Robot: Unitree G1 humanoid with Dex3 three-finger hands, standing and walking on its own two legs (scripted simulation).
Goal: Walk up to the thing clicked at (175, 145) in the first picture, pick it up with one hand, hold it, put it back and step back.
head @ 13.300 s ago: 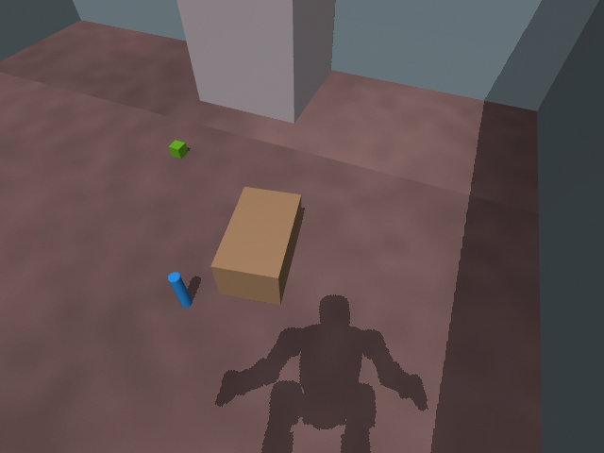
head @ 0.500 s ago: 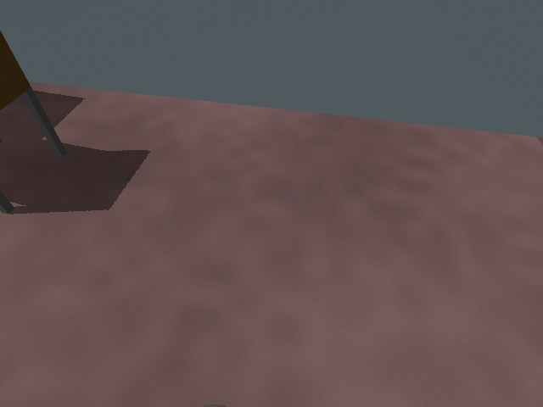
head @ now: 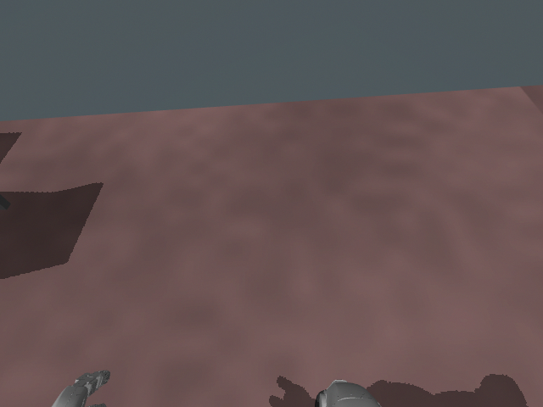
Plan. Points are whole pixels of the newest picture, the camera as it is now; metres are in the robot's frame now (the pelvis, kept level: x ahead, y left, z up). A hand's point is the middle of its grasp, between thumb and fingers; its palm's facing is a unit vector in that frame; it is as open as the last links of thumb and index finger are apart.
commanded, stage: walk up
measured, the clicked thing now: out of the picture -0.02 -1.18 -0.72
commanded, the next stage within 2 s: none
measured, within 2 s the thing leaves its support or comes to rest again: neither
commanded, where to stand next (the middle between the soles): +0.80 +0.00 m, yaw +2 degrees
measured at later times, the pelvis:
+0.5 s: pelvis +0.25 +0.02 +0.00, yaw +0 degrees
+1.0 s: pelvis +0.44 -0.04 +0.01, yaw +1 degrees
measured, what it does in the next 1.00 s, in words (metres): walks ahead: left foot, then right foot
